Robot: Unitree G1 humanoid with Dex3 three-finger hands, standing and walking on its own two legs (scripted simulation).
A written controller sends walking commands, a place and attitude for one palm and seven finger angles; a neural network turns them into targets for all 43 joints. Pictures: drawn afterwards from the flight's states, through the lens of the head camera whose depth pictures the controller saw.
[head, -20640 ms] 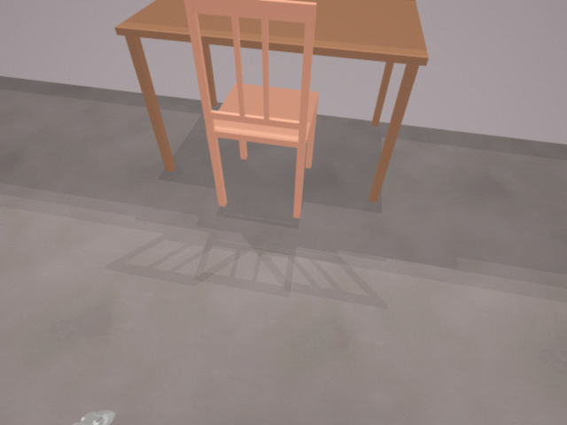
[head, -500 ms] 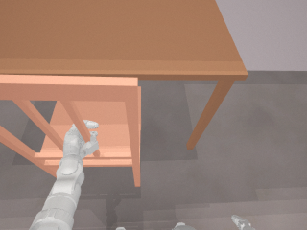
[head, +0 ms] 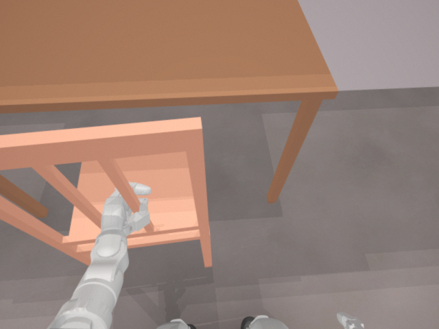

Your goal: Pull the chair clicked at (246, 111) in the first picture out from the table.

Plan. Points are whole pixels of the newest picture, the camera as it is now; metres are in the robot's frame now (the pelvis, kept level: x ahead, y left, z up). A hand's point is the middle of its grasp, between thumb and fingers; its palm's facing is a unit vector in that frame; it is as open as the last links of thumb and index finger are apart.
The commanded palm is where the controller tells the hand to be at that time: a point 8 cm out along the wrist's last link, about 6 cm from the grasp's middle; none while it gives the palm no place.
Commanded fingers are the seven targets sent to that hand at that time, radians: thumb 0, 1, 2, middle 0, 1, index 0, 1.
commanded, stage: step backward, pulling the chair out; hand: left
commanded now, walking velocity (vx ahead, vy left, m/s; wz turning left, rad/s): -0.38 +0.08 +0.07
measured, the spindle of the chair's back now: (85, 206) +0.36 +0.28 -0.06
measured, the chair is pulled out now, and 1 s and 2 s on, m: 0.10 0.20 0.32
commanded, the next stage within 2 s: none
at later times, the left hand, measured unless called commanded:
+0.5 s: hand (153, 254) +0.26 +0.13 -0.06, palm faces +0.06 -0.98 -0.18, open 5.0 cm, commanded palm +0.25 +0.18 -0.06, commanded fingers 0.00 0.90 0.90 -0.50 -1.45 -0.50 -1.45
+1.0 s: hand (153, 261) +0.25 +0.13 -0.06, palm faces +0.02 -0.98 -0.19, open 5.1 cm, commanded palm +0.21 +0.18 -0.06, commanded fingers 0.00 0.90 0.90 -0.50 -1.45 -0.50 -1.45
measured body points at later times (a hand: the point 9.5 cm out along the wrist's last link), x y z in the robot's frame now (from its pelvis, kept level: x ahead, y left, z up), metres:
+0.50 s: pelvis -0.06 +0.00 +0.00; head -0.01 -0.03 +0.44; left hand +0.25 +0.18 -0.05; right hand +0.03 -0.25 -0.14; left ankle -0.02 +0.11 -0.71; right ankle +0.04 -0.12 -0.73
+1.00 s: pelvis -0.10 +0.00 +0.00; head -0.03 -0.01 +0.44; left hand +0.24 +0.18 -0.05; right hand +0.01 -0.26 -0.14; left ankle -0.11 +0.13 -0.72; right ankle +0.02 -0.12 -0.73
